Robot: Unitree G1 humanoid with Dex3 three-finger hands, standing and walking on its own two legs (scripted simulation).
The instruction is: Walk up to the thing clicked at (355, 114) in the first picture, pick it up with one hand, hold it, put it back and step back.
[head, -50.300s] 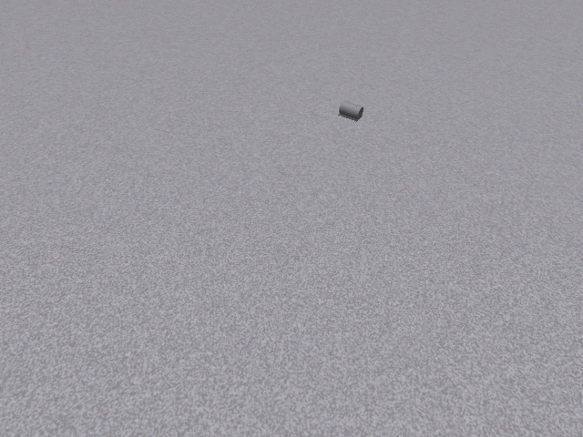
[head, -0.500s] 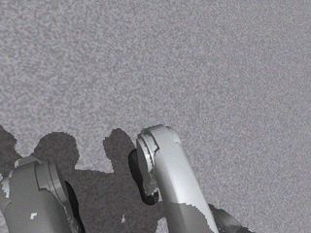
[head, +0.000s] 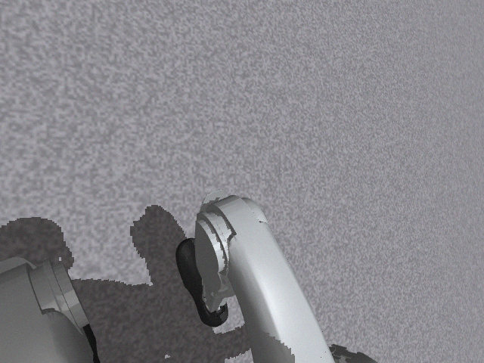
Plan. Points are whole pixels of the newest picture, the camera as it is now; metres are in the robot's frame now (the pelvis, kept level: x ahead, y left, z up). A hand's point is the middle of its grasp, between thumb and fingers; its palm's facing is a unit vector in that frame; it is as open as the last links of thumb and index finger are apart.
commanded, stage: approach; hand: left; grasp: from above
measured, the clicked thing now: out of the picture +0.44 +0.47 -0.29
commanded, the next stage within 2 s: close in in 0.04 s
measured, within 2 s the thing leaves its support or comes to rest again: rests again in 1.68 s
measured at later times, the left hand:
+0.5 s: hand out of the picture +0.43 +0.39 -0.22, palm faces +0.10 -0.35 -0.93, open 12.8 cm
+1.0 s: hand out of the picture +0.44 +0.40 -0.23, palm faces +0.12 -0.36 -0.92, open 13.7 cm
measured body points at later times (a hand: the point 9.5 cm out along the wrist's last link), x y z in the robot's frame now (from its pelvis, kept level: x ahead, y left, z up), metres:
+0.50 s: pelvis +0.00 +0.00 +0.00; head +0.30 +0.11 +0.31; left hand +0.43 +0.41 -0.17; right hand -0.01 -0.26 -0.04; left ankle +0.05 +0.13 -0.30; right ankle +0.11 -0.12 -0.30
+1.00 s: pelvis +0.00 +0.00 -0.01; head +0.30 +0.12 +0.30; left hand +0.43 +0.41 -0.17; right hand +0.01 -0.26 -0.05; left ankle +0.05 +0.13 -0.30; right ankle +0.11 -0.12 -0.30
